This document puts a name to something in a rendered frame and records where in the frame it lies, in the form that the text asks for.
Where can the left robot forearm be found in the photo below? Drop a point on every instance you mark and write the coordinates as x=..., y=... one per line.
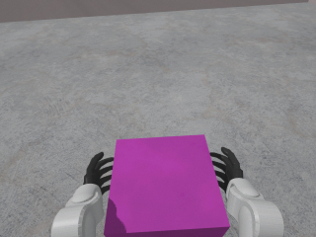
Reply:
x=81, y=214

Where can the right robot forearm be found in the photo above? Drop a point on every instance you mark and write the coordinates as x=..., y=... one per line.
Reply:
x=256, y=216

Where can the carton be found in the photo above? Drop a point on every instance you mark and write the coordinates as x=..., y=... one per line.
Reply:
x=164, y=187

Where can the left robot hand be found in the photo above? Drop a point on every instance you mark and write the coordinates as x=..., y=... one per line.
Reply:
x=94, y=172

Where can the right robot hand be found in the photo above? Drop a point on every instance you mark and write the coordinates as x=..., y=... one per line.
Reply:
x=231, y=167

